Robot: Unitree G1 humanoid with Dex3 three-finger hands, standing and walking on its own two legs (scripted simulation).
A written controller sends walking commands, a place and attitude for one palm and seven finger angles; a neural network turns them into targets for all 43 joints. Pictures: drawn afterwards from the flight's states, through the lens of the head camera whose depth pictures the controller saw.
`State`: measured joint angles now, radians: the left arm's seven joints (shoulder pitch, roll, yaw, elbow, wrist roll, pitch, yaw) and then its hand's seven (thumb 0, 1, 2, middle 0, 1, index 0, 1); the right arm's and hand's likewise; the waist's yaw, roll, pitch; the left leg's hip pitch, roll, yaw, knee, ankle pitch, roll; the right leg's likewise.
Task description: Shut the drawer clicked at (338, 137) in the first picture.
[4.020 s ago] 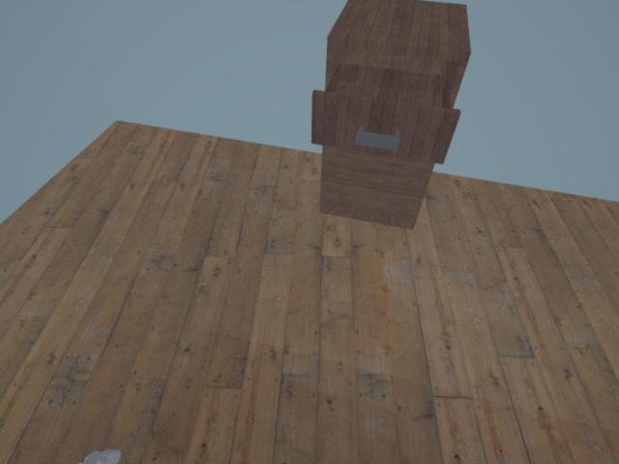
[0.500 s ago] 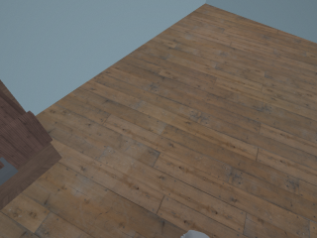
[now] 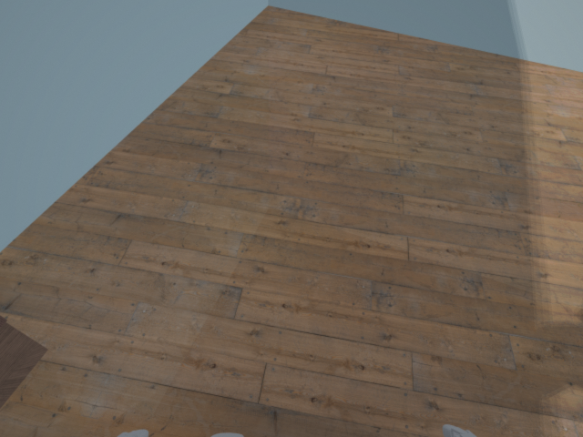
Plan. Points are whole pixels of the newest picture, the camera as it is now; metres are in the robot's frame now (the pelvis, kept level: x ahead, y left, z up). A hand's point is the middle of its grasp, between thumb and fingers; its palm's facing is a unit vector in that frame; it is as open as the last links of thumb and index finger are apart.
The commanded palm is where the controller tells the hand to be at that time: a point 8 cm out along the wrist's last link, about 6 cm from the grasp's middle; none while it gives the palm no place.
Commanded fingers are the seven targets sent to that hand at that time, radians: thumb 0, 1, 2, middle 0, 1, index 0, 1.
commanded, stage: walk to a spot facing it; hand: left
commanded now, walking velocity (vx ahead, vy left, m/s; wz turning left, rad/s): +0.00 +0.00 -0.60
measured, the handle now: out of the picture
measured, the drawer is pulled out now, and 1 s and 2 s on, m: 0.30 0.30 0.30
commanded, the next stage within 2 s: turn to face it in 0.62 s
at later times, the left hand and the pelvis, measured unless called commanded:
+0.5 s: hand (203, 406) +0.18 +0.15 -0.17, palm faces -0.33 -0.93 -0.18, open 7.4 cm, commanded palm none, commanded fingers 0.00 0.90 0.90 -0.20 -0.30 -0.20 -0.30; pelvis +0.02 +0.01 +0.00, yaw -19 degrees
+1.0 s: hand (234, 403) +0.19 +0.11 -0.19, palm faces -0.32 -0.93 -0.16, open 7.4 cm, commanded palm none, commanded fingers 0.00 0.90 0.90 -0.20 -0.30 -0.20 -0.30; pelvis +0.12 -0.04 -0.01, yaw -22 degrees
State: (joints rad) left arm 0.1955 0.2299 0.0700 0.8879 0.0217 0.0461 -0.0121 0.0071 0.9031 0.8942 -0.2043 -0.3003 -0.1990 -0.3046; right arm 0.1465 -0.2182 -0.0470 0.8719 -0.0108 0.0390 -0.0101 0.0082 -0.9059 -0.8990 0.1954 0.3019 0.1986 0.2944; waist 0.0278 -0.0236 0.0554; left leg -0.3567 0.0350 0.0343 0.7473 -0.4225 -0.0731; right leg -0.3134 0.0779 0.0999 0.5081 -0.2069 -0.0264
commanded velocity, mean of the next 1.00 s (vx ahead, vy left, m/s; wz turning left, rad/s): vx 0.06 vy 0.00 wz -0.19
